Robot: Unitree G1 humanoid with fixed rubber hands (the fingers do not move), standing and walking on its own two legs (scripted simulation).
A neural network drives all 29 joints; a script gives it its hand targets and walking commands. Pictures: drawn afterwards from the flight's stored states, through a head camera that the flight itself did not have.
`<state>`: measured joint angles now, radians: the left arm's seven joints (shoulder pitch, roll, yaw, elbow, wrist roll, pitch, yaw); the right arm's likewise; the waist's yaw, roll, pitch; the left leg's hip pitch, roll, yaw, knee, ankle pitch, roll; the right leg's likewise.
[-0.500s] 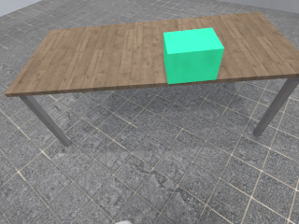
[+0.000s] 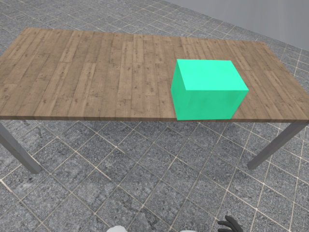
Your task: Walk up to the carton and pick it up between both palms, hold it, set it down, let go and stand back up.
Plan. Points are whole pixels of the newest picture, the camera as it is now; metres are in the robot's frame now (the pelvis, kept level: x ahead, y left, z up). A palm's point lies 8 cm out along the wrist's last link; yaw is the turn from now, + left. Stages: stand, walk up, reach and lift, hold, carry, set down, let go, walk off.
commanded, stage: walk up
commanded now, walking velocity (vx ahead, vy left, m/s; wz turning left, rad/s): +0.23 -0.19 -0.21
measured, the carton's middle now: (204, 89) +0.66 -0.17 -0.04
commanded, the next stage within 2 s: none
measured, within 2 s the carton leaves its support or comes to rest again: neither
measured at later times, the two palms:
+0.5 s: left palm (108, 229) +0.15 +0.14 -0.09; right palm out of the picture +0.03 -0.31 -0.14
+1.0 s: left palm out of the picture +0.10 +0.14 -0.14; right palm (252, 222) +0.19 -0.26 -0.11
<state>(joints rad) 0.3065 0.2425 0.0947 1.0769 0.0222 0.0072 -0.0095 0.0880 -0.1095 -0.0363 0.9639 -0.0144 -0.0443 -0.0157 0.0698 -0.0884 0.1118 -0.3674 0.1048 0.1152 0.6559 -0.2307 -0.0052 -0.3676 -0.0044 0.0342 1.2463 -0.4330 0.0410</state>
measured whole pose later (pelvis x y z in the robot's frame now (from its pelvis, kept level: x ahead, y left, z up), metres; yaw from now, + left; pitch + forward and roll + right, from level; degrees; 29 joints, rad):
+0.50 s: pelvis +0.07 -0.08 +0.02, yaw -3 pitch -3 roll +2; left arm 0.18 0.11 0.06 1.03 0.01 -0.04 0.03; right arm 0.30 -0.21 -0.07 1.11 -0.04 0.03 0.02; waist -0.03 0.08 0.05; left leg -0.42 0.10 0.05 0.98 -0.33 -0.04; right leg -0.20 -0.03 -0.11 0.44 -0.19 -0.04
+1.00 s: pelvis +0.12 -0.05 +0.02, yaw -3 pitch -2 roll +0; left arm 0.28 0.10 0.03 1.16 0.02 0.00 0.03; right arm 0.12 -0.10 -0.04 1.07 0.00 0.01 -0.04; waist 0.05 -0.05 0.07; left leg -0.23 0.03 0.07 0.45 -0.18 0.01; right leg -0.12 -0.04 -0.11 0.43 -0.27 0.01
